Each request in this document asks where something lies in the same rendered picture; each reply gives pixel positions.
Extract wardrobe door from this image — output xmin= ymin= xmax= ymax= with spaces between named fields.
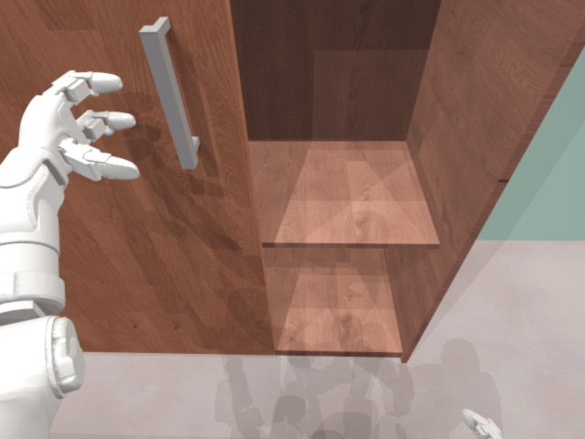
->
xmin=0 ymin=0 xmax=276 ymax=356

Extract robot left upper arm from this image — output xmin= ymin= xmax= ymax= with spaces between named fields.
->
xmin=0 ymin=316 xmax=85 ymax=439

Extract robot left forearm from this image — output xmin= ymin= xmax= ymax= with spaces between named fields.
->
xmin=0 ymin=145 xmax=69 ymax=326

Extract robot right hand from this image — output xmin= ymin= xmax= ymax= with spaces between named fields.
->
xmin=462 ymin=409 xmax=502 ymax=439

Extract handle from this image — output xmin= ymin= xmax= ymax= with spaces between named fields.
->
xmin=139 ymin=17 xmax=200 ymax=169

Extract robot left hand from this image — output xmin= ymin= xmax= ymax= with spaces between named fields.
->
xmin=18 ymin=70 xmax=140 ymax=181

